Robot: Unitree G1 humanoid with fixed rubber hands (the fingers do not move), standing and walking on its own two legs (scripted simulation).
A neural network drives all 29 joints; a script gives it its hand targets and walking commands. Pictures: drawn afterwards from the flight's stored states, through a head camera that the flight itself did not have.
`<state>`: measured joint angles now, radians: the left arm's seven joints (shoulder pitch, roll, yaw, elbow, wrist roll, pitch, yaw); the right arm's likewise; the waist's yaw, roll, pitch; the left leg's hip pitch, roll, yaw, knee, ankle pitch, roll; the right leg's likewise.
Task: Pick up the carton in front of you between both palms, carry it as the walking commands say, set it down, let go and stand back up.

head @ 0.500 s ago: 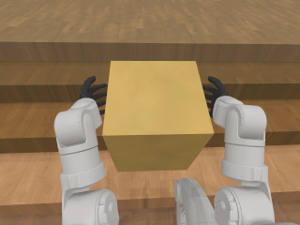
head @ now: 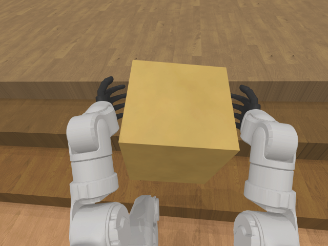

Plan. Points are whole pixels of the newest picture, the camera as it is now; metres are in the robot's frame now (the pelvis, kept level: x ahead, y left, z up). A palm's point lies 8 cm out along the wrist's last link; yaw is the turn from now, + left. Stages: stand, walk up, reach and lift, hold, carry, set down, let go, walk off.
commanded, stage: carry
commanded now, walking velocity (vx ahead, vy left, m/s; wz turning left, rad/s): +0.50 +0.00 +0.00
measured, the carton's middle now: (173, 129) +0.38 +0.03 +0.10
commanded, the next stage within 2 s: none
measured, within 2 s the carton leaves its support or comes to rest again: neither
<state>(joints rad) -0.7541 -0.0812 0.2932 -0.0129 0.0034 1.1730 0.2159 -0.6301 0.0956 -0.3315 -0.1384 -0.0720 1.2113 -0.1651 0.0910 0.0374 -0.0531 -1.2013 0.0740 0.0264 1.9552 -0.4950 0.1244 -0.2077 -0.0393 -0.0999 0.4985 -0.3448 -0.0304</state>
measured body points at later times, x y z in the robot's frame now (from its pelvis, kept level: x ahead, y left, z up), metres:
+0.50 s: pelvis +0.30 +0.06 +0.15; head +0.29 +0.09 +0.60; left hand +0.68 +0.20 +0.34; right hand +0.65 -0.10 +0.34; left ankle +0.27 +0.16 -0.59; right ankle +0.38 -0.07 -0.31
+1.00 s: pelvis +0.59 +0.06 +0.28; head +0.60 +0.05 +0.73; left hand +0.96 +0.23 +0.48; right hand +0.97 -0.07 +0.44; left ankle +0.64 +0.18 -0.20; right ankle +0.55 -0.07 -0.45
